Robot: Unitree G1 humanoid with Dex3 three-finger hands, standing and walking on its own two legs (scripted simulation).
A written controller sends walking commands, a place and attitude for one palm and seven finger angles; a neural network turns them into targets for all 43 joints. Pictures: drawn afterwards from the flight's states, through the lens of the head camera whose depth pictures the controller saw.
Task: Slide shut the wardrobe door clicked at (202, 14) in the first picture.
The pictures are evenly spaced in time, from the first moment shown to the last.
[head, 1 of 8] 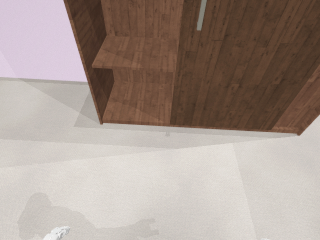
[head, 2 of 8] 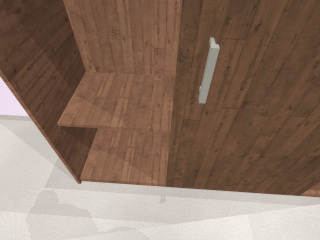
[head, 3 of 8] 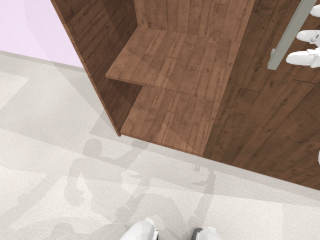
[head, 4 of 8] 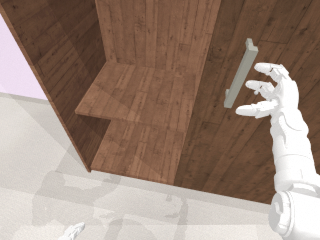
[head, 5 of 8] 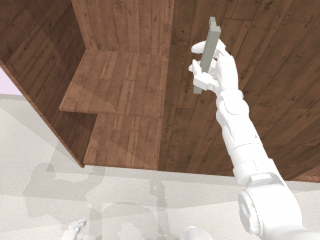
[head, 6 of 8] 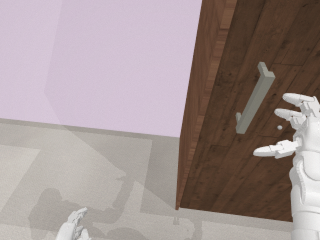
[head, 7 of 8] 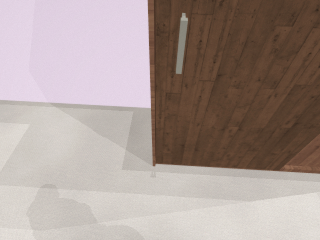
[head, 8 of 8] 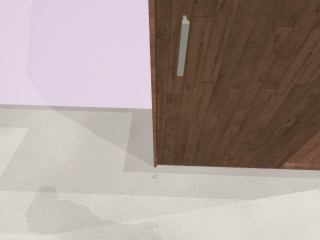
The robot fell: no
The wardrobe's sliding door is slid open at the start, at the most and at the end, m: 0.56 0.58 0.00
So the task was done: yes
